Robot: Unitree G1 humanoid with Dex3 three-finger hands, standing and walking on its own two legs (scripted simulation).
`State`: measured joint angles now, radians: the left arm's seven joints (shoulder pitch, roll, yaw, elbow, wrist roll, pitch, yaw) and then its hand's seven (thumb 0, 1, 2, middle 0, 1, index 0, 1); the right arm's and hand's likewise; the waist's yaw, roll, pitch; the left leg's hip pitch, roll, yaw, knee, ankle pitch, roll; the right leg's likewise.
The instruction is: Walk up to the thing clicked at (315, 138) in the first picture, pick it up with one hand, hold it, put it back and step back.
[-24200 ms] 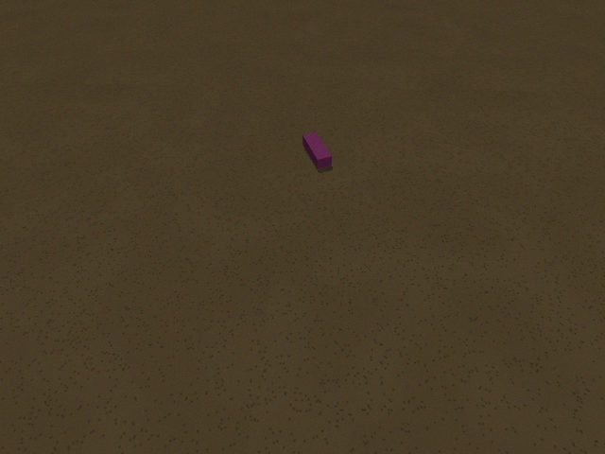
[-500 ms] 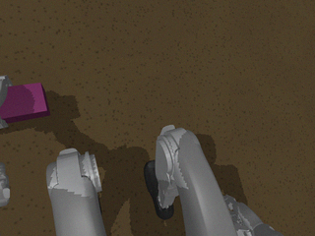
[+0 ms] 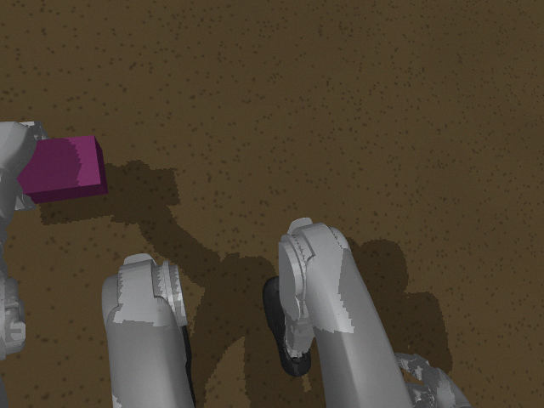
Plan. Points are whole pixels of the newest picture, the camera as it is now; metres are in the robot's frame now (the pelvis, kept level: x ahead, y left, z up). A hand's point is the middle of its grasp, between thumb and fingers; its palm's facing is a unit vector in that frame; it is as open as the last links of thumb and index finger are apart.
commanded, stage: lift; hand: left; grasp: from above
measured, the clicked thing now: (19, 175) +0.47 +0.31 -0.19
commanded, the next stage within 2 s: hold in 1.60 s
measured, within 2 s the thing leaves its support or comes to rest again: neither
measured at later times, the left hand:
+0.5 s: hand out of the picture +0.41 +0.31 -0.05, palm faces -0.47 -0.07 -0.88, open 10.8 cm
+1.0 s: hand out of the picture +0.35 +0.28 +0.17, palm faces -0.45 -0.11 -0.89, open 10.8 cm
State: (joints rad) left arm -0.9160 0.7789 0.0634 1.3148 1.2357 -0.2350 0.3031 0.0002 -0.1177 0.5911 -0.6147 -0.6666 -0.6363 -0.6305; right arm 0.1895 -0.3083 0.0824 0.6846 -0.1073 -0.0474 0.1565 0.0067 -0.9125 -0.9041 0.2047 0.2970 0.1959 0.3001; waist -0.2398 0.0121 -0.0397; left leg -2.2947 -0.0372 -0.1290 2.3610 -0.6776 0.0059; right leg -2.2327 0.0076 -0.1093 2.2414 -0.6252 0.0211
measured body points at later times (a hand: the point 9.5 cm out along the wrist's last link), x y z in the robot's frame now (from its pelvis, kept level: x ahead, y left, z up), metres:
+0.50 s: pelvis +0.00 +0.00 +0.08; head +0.20 +0.06 +0.48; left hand +0.43 +0.31 +0.00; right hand +0.11 -0.26 -0.03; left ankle +0.08 +0.12 -0.31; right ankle +0.11 -0.12 -0.31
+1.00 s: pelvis +0.02 +0.01 +0.26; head +0.13 +0.03 +0.70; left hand +0.37 +0.28 +0.22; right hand +0.15 -0.25 +0.14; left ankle +0.07 +0.12 -0.31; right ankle +0.11 -0.12 -0.31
